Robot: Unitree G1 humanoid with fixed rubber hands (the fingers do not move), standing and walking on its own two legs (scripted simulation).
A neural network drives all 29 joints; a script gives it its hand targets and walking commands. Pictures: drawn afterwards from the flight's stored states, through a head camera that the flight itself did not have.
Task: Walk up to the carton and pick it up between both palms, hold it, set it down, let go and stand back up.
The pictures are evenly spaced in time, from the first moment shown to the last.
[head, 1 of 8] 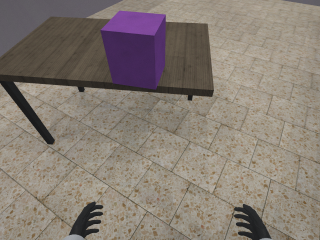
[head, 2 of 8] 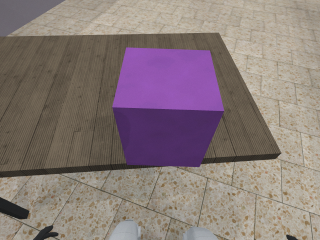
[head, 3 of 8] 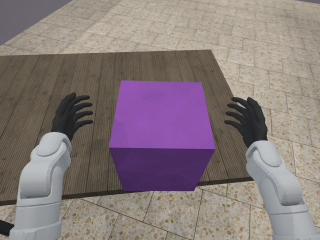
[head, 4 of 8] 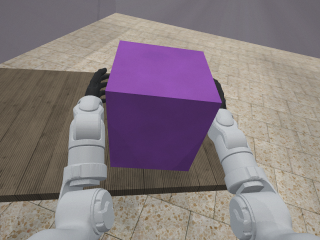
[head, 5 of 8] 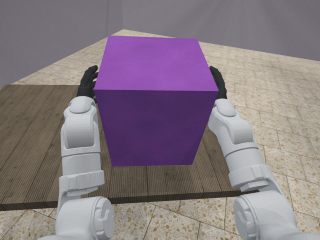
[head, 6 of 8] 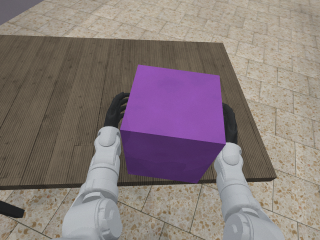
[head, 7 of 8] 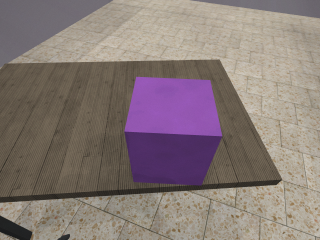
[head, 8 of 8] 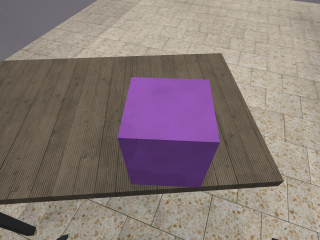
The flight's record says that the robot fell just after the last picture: no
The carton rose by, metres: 0.19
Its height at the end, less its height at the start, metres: +0.00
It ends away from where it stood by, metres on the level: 0.03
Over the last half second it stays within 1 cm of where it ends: yes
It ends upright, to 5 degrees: yes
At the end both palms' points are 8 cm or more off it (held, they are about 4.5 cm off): yes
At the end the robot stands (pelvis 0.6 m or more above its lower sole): yes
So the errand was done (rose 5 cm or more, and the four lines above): yes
